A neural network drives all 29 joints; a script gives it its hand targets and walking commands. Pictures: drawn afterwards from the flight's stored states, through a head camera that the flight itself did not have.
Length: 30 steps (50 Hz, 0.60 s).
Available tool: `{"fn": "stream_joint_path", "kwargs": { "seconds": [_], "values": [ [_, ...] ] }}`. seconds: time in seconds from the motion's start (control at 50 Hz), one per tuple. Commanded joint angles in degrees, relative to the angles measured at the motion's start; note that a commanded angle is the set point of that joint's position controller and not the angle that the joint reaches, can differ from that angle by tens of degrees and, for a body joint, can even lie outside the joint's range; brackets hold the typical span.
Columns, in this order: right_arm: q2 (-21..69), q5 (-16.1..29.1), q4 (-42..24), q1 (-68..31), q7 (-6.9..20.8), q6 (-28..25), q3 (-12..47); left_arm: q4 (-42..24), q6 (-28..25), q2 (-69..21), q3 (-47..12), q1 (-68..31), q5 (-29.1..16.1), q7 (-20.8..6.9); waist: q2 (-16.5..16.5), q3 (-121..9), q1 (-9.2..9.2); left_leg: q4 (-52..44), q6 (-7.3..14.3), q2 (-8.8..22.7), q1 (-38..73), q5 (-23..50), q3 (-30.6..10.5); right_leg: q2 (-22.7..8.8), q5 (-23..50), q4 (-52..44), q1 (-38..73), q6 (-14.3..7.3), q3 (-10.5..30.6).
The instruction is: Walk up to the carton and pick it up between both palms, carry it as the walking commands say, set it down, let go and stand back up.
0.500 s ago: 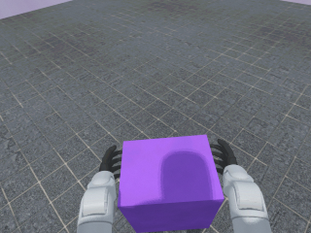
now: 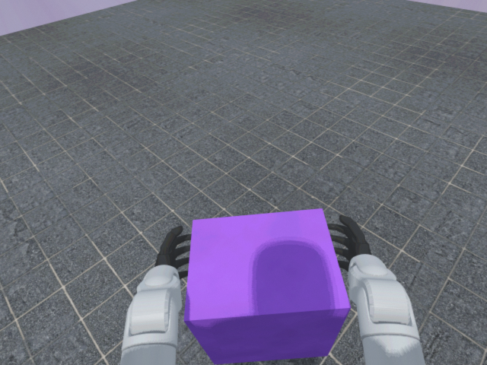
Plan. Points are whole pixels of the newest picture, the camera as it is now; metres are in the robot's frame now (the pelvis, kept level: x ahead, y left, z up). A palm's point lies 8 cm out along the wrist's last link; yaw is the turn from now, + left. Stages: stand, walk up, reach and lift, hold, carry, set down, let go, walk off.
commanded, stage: carry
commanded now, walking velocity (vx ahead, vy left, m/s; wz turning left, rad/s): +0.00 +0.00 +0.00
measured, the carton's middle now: (264, 292) +0.27 +0.00 -0.05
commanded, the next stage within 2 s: none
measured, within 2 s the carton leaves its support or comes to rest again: neither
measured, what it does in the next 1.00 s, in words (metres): walks backwards, turning left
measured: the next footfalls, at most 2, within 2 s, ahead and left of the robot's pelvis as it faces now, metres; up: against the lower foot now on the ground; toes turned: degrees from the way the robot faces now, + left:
left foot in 1.16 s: -0.31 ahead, +0.07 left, +0.00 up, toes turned +43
right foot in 1.50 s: -0.27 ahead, -0.18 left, +0.00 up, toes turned +43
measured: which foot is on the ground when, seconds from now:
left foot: down 0.00-0.86, up 0.88-1.00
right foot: down 0.00-1.00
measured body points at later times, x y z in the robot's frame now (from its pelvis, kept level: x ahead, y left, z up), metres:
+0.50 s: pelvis -0.01 +0.00 +0.00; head +0.00 +0.00 +0.45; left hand +0.27 +0.16 +0.07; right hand +0.28 -0.15 +0.07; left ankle +0.01 +0.05 -0.73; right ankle -0.08 -0.09 -0.73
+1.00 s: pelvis -0.15 -0.06 +0.00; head -0.12 -0.06 +0.45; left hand +0.00 +0.18 +0.07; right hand +0.14 -0.10 +0.08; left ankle -0.19 +0.03 -0.63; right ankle -0.07 -0.14 -0.73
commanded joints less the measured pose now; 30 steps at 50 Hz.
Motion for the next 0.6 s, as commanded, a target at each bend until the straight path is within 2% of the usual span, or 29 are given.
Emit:
{"fn": "stream_joint_path", "kwargs": {
  "seconds": [0.0,0.04,0.08,0.12,0.18,0.24,0.3,0.36,0.38,0.4,0.42,0.44,0.46,0.5,0.52,0.54,0.56,0.58],
  "values": [
    [43.8,12.5,-4.1,-25.9,10.0,-1.6,33.5,-7.5,-1.9,-40.3,-33.3,-29.0,-13.6,-11.1,0.1,-13.3,0.20,-4.9,-0.2,11.4,10.0,28.1,-10.8,-6.8,20.9,-4.3,-0.6,-0.1,3.9],
    [43.3,12.3,-3.9,-26.4,9.9,-1.3,33.5,-5.9,-1.5,-40.2,-32.7,-28.4,-13.2,-11.2,-1.6,-12.5,0.15,-5.2,-0.4,11.3,9.2,25.8,-10.9,-6.6,20.1,-4.9,-0.8,-0.2,3.9],
    [43.6,12.4,-3.2,-26.5,9.9,-1.2,33.4,-5.5,-1.6,-40.3,-32.3,-28.4,-13.1,-11.1,-1.7,-12.4,0.15,-5.1,-0.5,11.0,9.2,24.7,-10.4,-6.9,20.9,-5.0,-0.7,-0.3,4.1],
    [43.6,12.3,-3.1,-26.4,10.0,-1.3,33.1,-6.0,-1.6,-40.8,-32.8,-29.2,-13.3,-11.2,0.0,-12.7,0.18,-5.4,-0.6,11.2,9.5,26.1,-10.8,-6.7,19.6,-4.7,-1.2,-0.3,4.0],
    [44.6,12.4,-3.1,-26.1,10.1,-1.1,33.3,-6.7,-1.4,-41.7,-33.7,-29.8,-14.0,-11.3,0.7,-12.8,0.17,-5.8,-0.7,11.8,10.5,27.6,-11.1,-6.4,17.9,-4.7,-2.0,-0.1,3.8],
    [44.5,12.9,-4.3,-27.2,10.1,-1.4,33.7,-6.9,-1.6,-41.7,-33.4,-29.8,-14.2,-11.3,-0.3,-14.4,0.17,-5.4,-0.5,11.8,11.1,29.1,-11.1,-6.7,19.7,-4.4,-0.7,-0.1,3.8],
    [44.4,12.8,-4.2,-26.8,10.0,-1.1,34.0,-6.7,-1.4,-41.3,-33.3,-29.3,-14.0,-11.3,-1.3,-14.0,0.17,-5.1,-0.3,11.4,10.3,27.5,-10.6,-6.8,20.5,-4.6,-0.4,-0.2,3.6],
    [43.8,12.9,-4.2,-27.0,10.0,-1.1,33.8,-6.8,-1.4,-40.8,-32.9,-29.4,-13.8,-11.2,-0.5,-14.0,0.15,-5.5,-0.5,11.4,10.2,26.9,-10.8,-6.7,19.7,-4.9,-0.6,-0.3,3.9],
    [45.8,14.6,-8.4,-24.9,9.7,-1.2,35.7,-10.7,-1.2,-42.2,-34.8,-27.6,-16.1,-10.8,-0.7,-13.9,0.50,-4.9,-0.4,11.9,9.4,31.5,-10.9,-7.5,24.1,-4.2,0.9,0.2,3.2],
    [53.2,23.3,-28.5,-28.6,7.9,0.8,43.8,-30.8,0.7,-48.4,-41.9,-31.3,-24.1,-8.8,-0.2,-15.1,0.96,-3.9,-0.4,11.6,8.9,36.4,-10.7,-7.7,28.3,-3.3,1.4,1.1,2.6],
    [54.9,25.5,-36.7,-29.4,6.8,3.5,46.0,-40.1,3.3,-50.3,-44.2,-32.8,-26.5,-7.4,0.3,-15.5,1.00,-2.7,-0.7,12.0,7.9,41.9,-11.3,-8.2,32.0,-0.5,1.9,1.9,1.1],
    [54.6,27.0,-40.7,-29.9,5.7,6.4,47.3,-42.6,6.3,-51.0,-44.8,-31.3,-27.0,-6.0,0.1,-15.6,1.02,-1.7,-0.8,12.6,7.5,45.8,-11.6,-8.4,32.8,2.1,1.8,2.7,-0.3],
    [53.5,27.0,-40.3,-25.5,4.3,10.0,47.5,-41.5,9.9,-50.4,-44.3,-25.6,-26.1,-4.3,0.4,-16.8,0.83,0.4,-0.4,13.4,7.3,50.8,-11.7,-8.8,35.3,4.1,1.9,3.5,-1.5],
    [48.2,26.4,-38.1,-11.9,1.7,16.6,47.2,-40.7,16.1,-43.5,-41.1,-11.9,-23.9,-1.0,1.0,-20.0,0.14,4.2,1.1,13.9,8.8,55.4,-12.6,-9.5,35.1,7.7,0.3,4.2,-2.8],
    [45.3,25.8,-37.9,-6.8,0.9,19.4,47.2,-40.2,18.8,-40.4,-39.9,-6.3,-22.9,-0.2,0.9,-20.8,-0.22,5.6,2.0,14.2,9.8,57.8,-13.8,-9.5,33.9,10.2,-1.3,4.4,-2.9],
    [43.0,25.5,-37.3,-3.0,0.4,21.8,46.6,-40.6,21.2,-37.9,-39.2,-3.0,-22.3,0.4,2.3,-21.6,-0.69,6.6,2.7,14.6,11.0,61.8,-15.8,-9.0,31.7,12.6,-2.8,4.6,-2.8],
    [41.6,25.0,-37.0,-1.7,0.0,23.8,46.0,-40.4,23.2,-36.2,-38.5,-1.8,-21.8,0.7,2.9,-20.2,-1.08,5.3,3.7,15.8,11.7,65.8,-18.7,-7.4,23.5,15.6,-6.4,4.8,-3.6],
    [40.7,24.7,-36.8,-1.7,-0.3,25.4,45.3,-40.8,24.8,-35.2,-38.3,-2.1,-21.7,1.0,6.0,-18.2,-1.20,3.5,5.1,17.1,12.7,68.6,-22.0,-5.6,10.4,17.9,-11.1,4.8,-3.5]
  ]
}}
